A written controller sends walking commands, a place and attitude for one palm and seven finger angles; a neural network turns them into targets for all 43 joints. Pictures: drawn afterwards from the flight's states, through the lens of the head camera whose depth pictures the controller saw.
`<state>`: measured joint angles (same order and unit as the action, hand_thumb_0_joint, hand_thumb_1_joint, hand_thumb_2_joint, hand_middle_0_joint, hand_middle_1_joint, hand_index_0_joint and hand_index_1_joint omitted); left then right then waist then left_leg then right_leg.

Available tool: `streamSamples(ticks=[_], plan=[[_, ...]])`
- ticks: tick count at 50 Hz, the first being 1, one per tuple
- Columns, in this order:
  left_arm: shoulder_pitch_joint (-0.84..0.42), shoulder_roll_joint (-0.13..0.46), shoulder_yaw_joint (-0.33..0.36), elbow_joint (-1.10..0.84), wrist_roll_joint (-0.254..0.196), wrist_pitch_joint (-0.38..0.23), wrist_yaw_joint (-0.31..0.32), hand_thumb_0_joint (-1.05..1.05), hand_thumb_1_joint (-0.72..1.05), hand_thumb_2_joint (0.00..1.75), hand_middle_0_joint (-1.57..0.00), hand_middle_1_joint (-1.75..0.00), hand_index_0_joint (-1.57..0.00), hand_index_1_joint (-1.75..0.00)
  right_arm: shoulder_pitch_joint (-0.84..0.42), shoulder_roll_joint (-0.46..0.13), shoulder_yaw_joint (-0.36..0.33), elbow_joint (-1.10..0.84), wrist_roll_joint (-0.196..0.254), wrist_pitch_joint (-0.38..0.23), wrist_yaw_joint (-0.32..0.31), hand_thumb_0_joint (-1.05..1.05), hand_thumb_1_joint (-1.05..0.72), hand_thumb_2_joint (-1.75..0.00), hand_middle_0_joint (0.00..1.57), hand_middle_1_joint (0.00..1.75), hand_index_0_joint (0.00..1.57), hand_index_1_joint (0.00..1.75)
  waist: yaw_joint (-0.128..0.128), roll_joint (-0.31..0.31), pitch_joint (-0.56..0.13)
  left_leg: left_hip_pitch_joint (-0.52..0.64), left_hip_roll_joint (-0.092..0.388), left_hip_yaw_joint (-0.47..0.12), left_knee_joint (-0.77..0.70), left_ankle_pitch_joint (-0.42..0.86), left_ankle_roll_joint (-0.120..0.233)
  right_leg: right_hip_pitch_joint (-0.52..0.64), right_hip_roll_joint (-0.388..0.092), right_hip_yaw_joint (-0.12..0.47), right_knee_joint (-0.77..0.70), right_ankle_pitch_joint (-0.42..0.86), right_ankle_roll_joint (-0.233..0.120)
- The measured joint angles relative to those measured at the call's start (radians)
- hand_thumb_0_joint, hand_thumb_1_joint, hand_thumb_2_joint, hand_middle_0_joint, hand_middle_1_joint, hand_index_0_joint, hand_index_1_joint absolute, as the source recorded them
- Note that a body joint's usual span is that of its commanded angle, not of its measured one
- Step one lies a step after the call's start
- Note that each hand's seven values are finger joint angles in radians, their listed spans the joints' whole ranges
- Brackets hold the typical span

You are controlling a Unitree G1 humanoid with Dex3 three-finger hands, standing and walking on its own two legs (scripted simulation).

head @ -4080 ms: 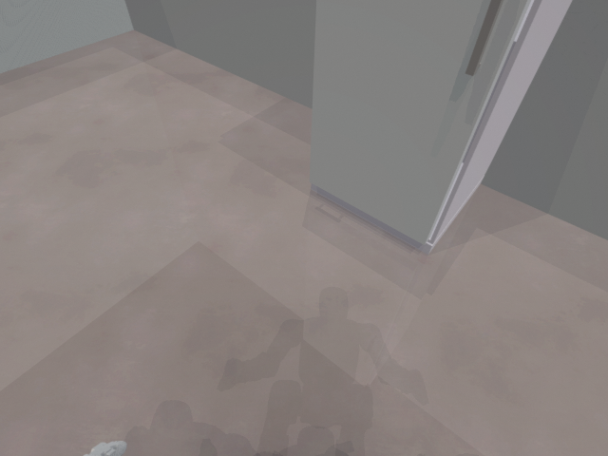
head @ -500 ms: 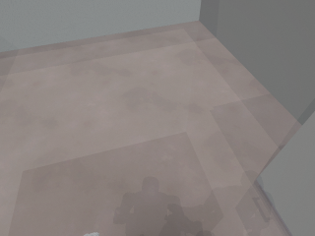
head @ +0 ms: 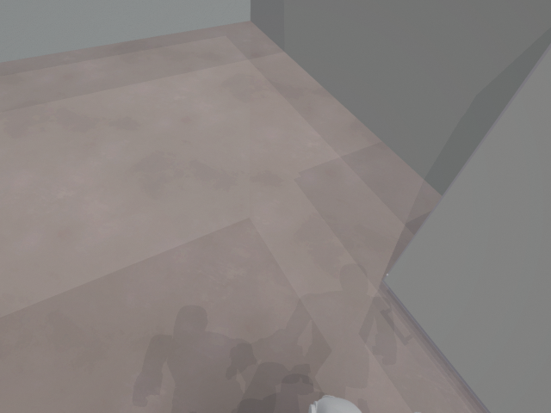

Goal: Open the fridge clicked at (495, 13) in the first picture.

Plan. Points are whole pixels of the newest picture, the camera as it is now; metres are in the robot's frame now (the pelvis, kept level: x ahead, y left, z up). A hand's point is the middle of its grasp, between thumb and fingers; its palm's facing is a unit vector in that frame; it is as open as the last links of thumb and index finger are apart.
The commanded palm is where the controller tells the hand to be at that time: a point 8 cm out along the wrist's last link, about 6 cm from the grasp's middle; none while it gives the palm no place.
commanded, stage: turn to face it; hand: right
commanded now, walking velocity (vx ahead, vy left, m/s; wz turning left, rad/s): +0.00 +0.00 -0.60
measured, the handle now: out of the picture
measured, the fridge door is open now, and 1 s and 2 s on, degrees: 0 0 0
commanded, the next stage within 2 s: take the last steps up to it in 1.50 s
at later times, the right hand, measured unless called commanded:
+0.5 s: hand out of the picture +0.02 -0.29 -0.16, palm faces +0.33 +0.90 -0.27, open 7.4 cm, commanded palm none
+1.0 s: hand out of the picture -0.02 -0.22 -0.16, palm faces +0.57 +0.78 -0.26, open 7.4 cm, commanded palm none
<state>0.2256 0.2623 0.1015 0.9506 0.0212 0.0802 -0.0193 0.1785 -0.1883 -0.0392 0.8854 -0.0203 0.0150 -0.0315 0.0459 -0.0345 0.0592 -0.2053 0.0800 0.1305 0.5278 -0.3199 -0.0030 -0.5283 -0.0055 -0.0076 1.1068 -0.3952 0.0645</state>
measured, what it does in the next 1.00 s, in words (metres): steps on the spot, turning right: right foot, then left foot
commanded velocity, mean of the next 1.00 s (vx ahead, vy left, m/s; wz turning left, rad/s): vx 0.00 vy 0.00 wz -0.59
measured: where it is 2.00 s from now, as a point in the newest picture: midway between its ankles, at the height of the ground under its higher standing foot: outside the picture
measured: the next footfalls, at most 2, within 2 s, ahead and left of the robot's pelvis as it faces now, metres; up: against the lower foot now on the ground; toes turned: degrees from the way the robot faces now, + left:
right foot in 0.20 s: +0.03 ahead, -0.14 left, +0.00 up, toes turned -15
left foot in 0.70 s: +0.12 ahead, +0.08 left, +0.00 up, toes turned -23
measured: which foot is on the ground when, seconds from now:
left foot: down 0.00-0.22, up 0.24-0.68, down 0.70-1.00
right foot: up 0.00-0.18, down 0.20-0.68, up 0.70-1.00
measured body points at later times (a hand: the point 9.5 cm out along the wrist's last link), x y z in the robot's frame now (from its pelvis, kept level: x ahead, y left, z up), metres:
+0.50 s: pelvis +0.01 -0.04 +0.00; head +0.05 -0.08 +0.45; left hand +0.18 +0.17 -0.12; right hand +0.00 -0.33 -0.14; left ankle +0.05 +0.12 -0.66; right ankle -0.01 -0.13 -0.74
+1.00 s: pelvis +0.02 -0.02 +0.00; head +0.06 -0.03 +0.45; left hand +0.24 +0.16 -0.15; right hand -0.05 -0.26 -0.14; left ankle +0.08 +0.10 -0.74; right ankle -0.06 -0.12 -0.69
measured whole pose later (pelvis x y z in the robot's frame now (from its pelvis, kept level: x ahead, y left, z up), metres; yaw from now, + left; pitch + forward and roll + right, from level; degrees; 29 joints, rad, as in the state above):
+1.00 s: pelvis +0.02 -0.02 +0.00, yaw -37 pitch -1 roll -1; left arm 0.16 0.26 0.08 0.94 0.01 0.09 -0.03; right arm 0.21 -0.19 -0.02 0.87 -0.03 0.02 -0.02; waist 0.02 0.00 0.10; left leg -0.20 0.14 0.20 0.55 -0.32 -0.02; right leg -0.42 -0.04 -0.04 0.92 -0.43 0.07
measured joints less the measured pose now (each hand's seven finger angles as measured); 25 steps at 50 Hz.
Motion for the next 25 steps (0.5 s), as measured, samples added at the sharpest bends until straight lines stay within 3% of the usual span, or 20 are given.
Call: streamSamples(ticks=[7, 10, 11, 13, 17, 21, 25], plan=[[-0.079, -0.003, -0.020, -0.021, -0.006, 0.004, -0.009, 0.01, 0.91, 0.90, -0.19, -0.30, -0.20, -0.29, 0.022, -0.008, 0.009, -0.003, -0.007, 0.001, 0.010, 0.01, -0.90, -0.90, 0.21, 0.30, 0.21, 0.30, -0.034, 0.043, 0.038, 0.009, 0.063, 0.083, 0.039, -0.034, -0.028, 0.116, -0.040, -0.061, -0.251, -0.027, 0.001], [-0.105, -0.004, -0.029, -0.047, -0.007, -0.012, -0.012, 0.01, 0.91, 0.90, -0.19, -0.30, -0.20, -0.29, 0.043, -0.032, 0.000, 0.004, -0.004, 0.010, 0.014, 0.01, -0.90, -0.90, 0.21, 0.30, 0.21, 0.30, -0.047, 0.065, 0.042, -0.012, 0.094, 0.118, 0.109, -0.075, -0.053, 0.202, -0.033, -0.094, -0.445, 0.058, -0.017], [-0.114, -0.006, -0.031, -0.055, -0.004, -0.024, -0.012, 0.01, 0.91, 0.90, -0.19, -0.30, -0.20, -0.29, 0.049, -0.045, -0.007, 0.008, 0.001, 0.016, 0.016, 0.01, -0.90, -0.90, 0.21, 0.30, 0.21, 0.30, -0.050, 0.082, 0.043, -0.041, 0.115, 0.113, 0.170, -0.091, -0.060, 0.212, -0.019, -0.103, -0.474, 0.067, -0.061], [-0.130, -0.015, -0.038, -0.071, -0.008, -0.045, -0.010, 0.01, 0.91, 0.90, -0.19, -0.30, -0.20, -0.29, 0.047, -0.071, -0.019, 0.023, 0.004, 0.039, 0.012, 0.01, -0.90, -0.90, 0.21, 0.30, 0.21, 0.30, -0.060, 0.103, 0.055, -0.127, 0.106, 0.032, 0.370, -0.199, -0.076, 0.198, -0.004, -0.099, -0.446, 0.056, -0.105], [-0.119, -0.026, -0.048, -0.083, -0.007, -0.059, 0.009, 0.01, 0.91, 0.90, -0.20, -0.30, -0.20, -0.29, 0.036, -0.095, -0.041, 0.044, 0.006, 0.062, 0.012, 0.01, -0.91, -0.90, 0.20, 0.30, 0.20, 0.30, -0.058, 0.090, 0.047, -0.251, 0.050, -0.058, 0.603, -0.155, -0.090, 0.226, 0.002, -0.056, -0.511, 0.090, -0.112], [-0.095, -0.033, -0.053, -0.071, -0.006, -0.054, 0.013, 0.00, 0.91, 0.90, -0.20, -0.30, -0.20, -0.30, 0.027, -0.102, -0.047, 0.026, 0.004, 0.053, 0.020, 0.01, -0.91, -0.90, 0.20, 0.30, 0.20, 0.30, -0.058, 0.076, 0.028, -0.290, 0.035, -0.095, 0.586, -0.068, -0.100, 0.258, 0.019, -0.013, -0.597, 0.139, -0.119], [-0.069, -0.042, -0.052, -0.060, -0.005, -0.049, 0.011, 0.01, 0.90, 0.90, -0.20, -0.30, -0.21, -0.30, 0.010, -0.097, -0.046, 0.009, 0.005, 0.049, 0.018, 0.01, -0.91, -0.90, 0.20, 0.30, 0.20, 0.30, -0.047, 0.061, 0.014, -0.275, 0.018, -0.118, 0.494, -0.064, -0.106, 0.269, 0.038, 0.032, -0.632, 0.161, -0.117]])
